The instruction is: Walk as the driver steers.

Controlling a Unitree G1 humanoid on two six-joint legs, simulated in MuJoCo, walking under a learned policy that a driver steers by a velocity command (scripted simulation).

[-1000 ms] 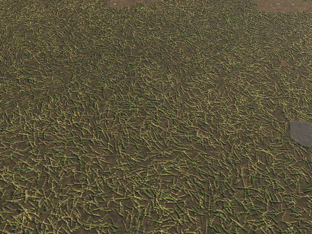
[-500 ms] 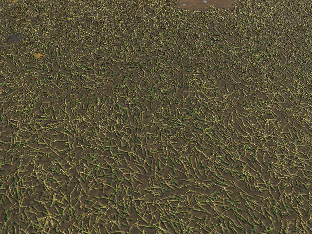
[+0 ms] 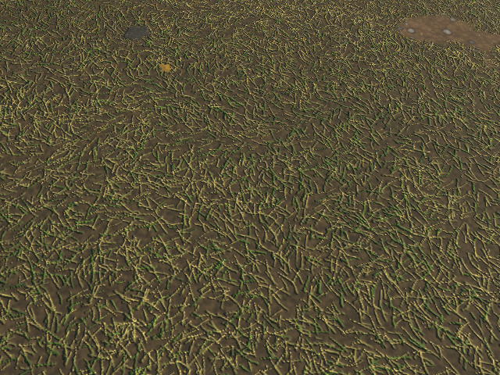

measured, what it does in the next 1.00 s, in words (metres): steps to the right, turning right: right foot, then right foot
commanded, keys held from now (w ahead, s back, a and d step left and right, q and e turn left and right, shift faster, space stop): no key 0.02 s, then e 0.60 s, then w+e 0.14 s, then w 0.08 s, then w+q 0.16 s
